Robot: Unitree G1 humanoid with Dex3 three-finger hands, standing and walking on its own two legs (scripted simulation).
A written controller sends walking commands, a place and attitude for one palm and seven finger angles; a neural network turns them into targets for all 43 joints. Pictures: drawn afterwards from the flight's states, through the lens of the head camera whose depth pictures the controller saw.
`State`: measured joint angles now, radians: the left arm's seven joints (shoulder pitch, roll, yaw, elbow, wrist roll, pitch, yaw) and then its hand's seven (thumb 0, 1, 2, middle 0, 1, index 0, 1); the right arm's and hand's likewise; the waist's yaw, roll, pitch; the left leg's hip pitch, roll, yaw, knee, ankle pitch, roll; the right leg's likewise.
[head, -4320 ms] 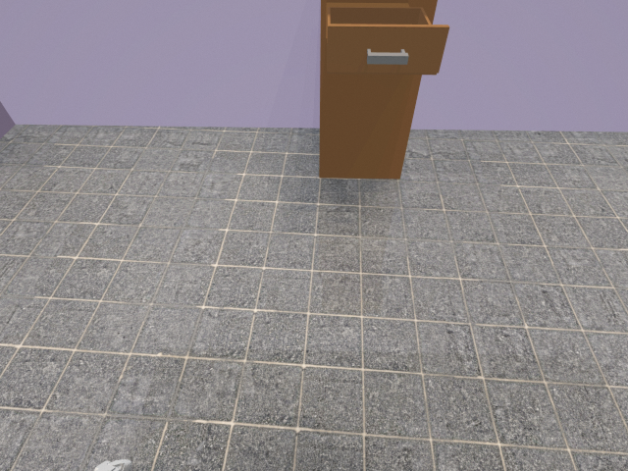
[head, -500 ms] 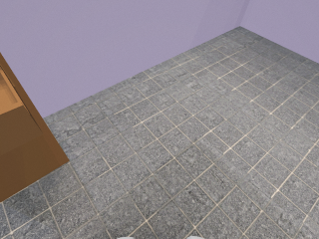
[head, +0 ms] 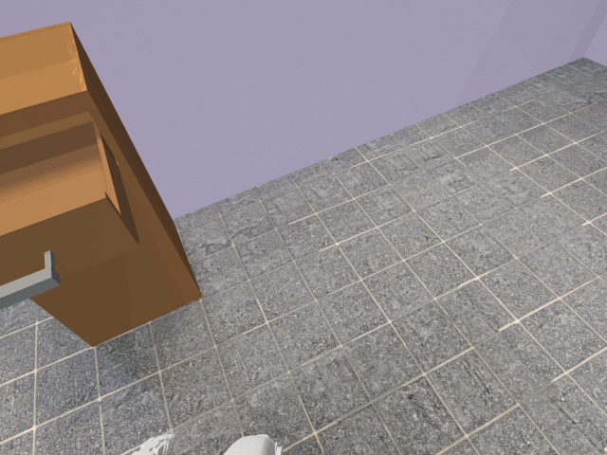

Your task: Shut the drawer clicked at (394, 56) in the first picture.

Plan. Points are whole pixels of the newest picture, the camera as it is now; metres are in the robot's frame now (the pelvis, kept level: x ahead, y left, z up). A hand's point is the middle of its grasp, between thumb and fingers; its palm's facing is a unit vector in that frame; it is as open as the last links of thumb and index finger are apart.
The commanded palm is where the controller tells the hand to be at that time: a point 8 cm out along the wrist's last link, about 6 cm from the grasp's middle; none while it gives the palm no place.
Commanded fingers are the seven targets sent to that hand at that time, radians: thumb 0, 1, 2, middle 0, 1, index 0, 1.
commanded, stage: turn to face it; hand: left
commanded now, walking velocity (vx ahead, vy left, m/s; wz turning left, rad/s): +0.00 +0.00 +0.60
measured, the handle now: (16, 280) +0.39 +0.49 -0.02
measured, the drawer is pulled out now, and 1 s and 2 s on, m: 0.30 0.30 0.30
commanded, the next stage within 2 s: take the last steps up to it in 0.78 s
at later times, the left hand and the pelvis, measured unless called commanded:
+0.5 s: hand out of the picture -0.06 +0.27 -0.18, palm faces +0.34 -0.91 -0.24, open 7.4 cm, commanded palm none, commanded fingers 0.00 0.90 0.90 -0.20 -0.30 -0.20 -0.30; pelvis -0.01 +0.05 +0.00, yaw +16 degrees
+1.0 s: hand out of the picture -0.04 +0.19 -0.14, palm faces +0.44 -0.86 -0.26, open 7.4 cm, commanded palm none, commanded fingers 0.00 0.90 0.90 -0.20 -0.30 -0.20 -0.30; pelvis -0.02 -0.01 +0.00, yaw +25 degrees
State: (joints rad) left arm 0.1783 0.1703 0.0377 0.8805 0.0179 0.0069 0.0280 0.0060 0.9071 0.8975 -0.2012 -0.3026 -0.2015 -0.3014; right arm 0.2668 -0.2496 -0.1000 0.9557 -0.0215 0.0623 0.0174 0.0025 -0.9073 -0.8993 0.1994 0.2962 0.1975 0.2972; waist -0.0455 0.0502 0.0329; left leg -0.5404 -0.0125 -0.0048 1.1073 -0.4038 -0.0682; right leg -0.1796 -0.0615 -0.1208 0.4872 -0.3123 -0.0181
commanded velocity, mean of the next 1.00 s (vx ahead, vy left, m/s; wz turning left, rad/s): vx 0.04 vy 0.01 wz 0.35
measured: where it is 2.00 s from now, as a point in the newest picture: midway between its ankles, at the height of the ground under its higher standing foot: outside the picture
